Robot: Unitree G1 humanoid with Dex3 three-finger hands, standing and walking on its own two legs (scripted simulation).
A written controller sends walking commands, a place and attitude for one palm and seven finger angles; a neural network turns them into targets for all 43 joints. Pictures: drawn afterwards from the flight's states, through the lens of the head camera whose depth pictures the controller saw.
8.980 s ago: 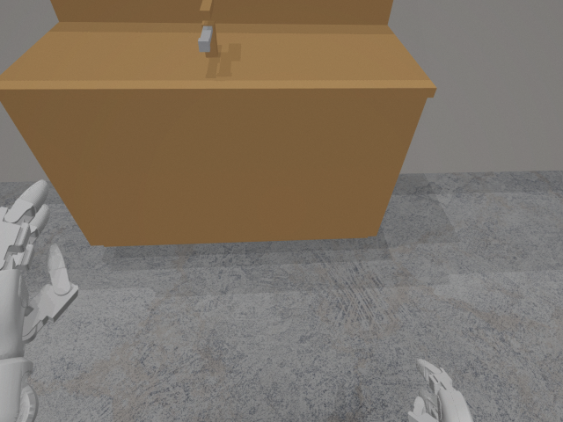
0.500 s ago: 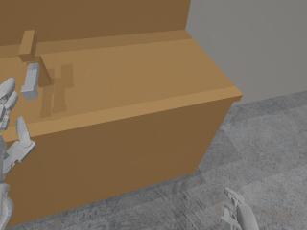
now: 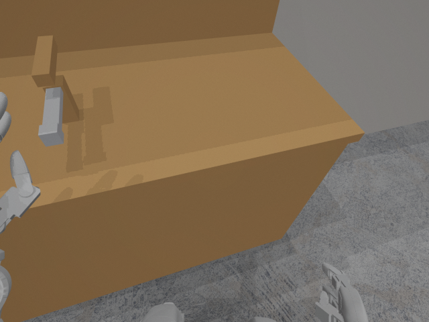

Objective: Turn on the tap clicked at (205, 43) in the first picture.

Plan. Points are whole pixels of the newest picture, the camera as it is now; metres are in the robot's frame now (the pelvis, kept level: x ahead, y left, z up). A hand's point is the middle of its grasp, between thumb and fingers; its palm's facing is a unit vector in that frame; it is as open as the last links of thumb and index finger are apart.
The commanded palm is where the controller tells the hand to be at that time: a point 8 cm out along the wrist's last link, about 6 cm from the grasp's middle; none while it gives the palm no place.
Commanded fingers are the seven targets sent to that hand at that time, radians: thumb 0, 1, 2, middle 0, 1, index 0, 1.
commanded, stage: shuffle to correct the standing spot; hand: left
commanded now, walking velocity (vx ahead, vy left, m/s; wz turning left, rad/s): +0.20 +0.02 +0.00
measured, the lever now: (51, 134) +0.37 +0.32 +0.13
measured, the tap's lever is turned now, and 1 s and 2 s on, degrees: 0 0 0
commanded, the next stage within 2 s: come to a stop and stand still in 0.08 s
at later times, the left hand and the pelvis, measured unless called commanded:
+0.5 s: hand (25, 149) +0.28 +0.28 +0.20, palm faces +0.43 -0.84 -0.33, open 7.4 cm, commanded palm +0.22 +0.32 +0.20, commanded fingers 0.00 0.90 0.90 -0.20 -0.30 -0.20 -0.30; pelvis +0.06 +0.04 +0.02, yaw +0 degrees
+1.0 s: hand (43, 170) +0.27 +0.27 +0.16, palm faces +0.27 -0.88 -0.40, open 7.4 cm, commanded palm +0.22 +0.32 +0.20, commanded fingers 0.00 0.90 0.90 -0.20 -0.30 -0.20 -0.30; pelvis +0.05 +0.05 +0.02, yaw -2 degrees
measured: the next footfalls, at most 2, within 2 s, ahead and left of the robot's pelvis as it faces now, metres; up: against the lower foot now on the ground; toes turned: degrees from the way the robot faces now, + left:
right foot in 0.18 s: +0.10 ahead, -0.06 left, +0.00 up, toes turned -2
left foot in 0.42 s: +0.16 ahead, +0.15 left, +0.00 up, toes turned +0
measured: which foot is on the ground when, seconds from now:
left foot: down 0.00-0.18, up 0.20-0.40, down 0.42-1.00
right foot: up 0.00-0.16, down 0.18-1.00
